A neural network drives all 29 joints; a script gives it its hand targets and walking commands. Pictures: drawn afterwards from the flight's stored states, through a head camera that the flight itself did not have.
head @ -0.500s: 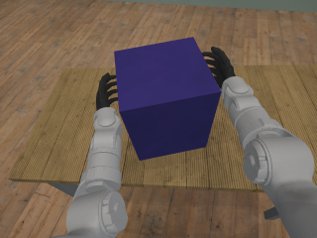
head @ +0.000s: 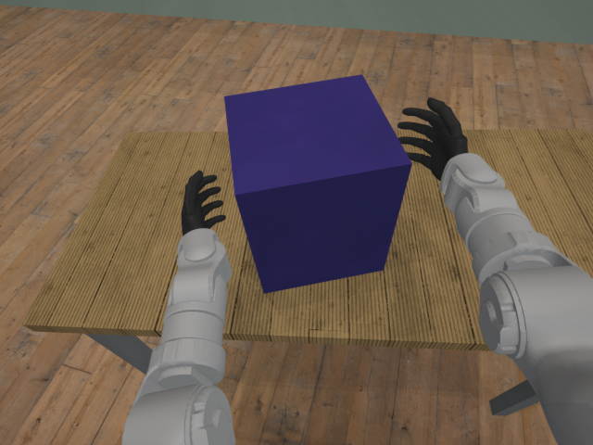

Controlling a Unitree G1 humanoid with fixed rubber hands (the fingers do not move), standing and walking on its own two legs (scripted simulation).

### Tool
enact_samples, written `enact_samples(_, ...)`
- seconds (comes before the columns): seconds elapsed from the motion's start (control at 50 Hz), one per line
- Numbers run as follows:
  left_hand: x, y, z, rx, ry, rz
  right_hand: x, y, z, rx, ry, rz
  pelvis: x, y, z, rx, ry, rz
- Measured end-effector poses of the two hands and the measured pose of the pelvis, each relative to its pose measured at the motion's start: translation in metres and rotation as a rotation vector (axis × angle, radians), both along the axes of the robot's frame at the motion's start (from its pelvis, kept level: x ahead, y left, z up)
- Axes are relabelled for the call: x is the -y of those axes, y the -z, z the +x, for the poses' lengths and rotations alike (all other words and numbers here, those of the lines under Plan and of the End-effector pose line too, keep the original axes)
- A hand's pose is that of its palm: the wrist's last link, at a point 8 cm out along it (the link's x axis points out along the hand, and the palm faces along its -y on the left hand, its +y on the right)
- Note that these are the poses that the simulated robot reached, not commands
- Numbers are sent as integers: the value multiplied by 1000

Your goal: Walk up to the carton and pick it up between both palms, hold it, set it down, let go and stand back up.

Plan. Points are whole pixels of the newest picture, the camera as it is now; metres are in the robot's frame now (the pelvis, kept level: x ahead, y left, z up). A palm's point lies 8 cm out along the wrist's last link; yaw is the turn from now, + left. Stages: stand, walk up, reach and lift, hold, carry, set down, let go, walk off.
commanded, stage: set down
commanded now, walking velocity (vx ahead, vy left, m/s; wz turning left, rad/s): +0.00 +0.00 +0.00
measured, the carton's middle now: (310, 190) +0.49 +0.08 +0.04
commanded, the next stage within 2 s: none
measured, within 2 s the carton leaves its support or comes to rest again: neither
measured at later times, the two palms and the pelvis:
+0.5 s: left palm (189, 267) +0.31 +0.21 +0.07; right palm (475, 201) +0.44 -0.15 +0.10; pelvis -0.02 +0.00 +0.00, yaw +0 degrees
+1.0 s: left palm (178, 299) +0.27 +0.21 +0.07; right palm (512, 232) +0.42 -0.20 +0.08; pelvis -0.01 -0.01 +0.00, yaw +0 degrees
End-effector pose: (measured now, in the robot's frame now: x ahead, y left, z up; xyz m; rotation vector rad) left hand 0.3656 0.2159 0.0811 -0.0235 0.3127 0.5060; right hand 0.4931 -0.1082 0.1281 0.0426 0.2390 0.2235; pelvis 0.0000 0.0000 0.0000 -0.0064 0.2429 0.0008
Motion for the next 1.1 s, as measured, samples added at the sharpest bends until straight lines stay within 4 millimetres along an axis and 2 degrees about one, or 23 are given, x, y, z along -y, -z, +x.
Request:
enact_samples(0.14,1,1,-24,1,-9,-14,27,3,-21,-11,9,-8,1,1,-13,22,3,-2)
enact_samples(0.24,2,2,-34,3,-8,-28,30,1,-33,6,-11,-9,2,2,-20,36,4,-2)
enact_samples(0.32,1,5,-41,-16,-11,-31,31,9,-40,-29,-22,-14,1,2,-23,42,4,-2)
enact_samples(0.44,0,9,-51,-17,-17,-14,36,24,-49,-42,-22,-14,1,2,-23,43,4,-2)
enact_samples(0.58,3,13,-58,-19,-9,2,43,27,-51,-13,-22,-11,2,2,-22,40,4,-1)
enact_samples(0.74,2,19,-70,-24,-19,21,68,36,-55,-12,8,-30,3,2,-19,35,4,0)
enact_samples(0.82,1,20,-75,-18,-21,28,74,40,-58,1,3,-29,5,1,-18,35,3,1)
enact_samples(0.94,-1,19,-91,-2,-32,40,80,46,-68,15,-13,-24,6,0,-15,48,3,2)
enact_samples(1.0,2,15,-97,11,-23,49,88,52,-77,-1,-10,-34,6,0,-14,58,2,3)
enact_samples(1.1,11,18,-102,-1,7,52,108,59,-95,-9,2,-64,7,-1,-14,67,3,3)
